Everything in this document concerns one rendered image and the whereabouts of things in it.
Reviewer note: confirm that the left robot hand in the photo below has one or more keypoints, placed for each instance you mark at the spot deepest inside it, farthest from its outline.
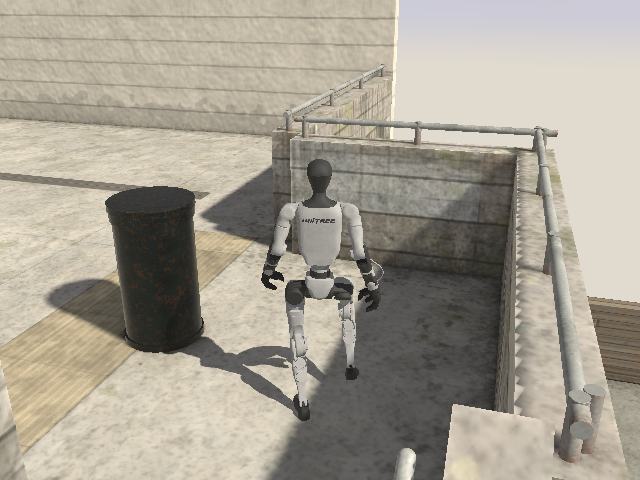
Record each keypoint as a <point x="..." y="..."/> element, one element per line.
<point x="265" y="279"/>

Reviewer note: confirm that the humanoid robot head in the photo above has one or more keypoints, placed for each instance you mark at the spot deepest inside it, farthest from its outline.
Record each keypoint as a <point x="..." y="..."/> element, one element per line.
<point x="319" y="173"/>

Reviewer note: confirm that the right robot hand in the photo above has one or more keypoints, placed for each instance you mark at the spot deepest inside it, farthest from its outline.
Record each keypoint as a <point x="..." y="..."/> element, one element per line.
<point x="375" y="295"/>

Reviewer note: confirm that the robot left upper arm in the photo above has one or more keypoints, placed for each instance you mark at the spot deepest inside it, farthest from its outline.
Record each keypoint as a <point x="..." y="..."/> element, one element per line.
<point x="288" y="212"/>

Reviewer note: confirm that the right robot forearm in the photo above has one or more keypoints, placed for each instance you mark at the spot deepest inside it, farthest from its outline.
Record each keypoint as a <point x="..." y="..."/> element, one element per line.
<point x="367" y="271"/>

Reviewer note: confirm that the robot right upper arm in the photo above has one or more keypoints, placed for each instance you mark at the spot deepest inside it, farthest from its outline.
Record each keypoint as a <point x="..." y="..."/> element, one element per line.
<point x="351" y="213"/>

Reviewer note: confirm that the right robot foot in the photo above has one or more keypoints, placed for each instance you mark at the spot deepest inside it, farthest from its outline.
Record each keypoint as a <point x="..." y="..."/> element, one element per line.
<point x="351" y="373"/>

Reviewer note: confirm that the left robot forearm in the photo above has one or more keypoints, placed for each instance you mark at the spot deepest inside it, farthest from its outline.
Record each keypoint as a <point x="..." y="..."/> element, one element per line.
<point x="271" y="262"/>

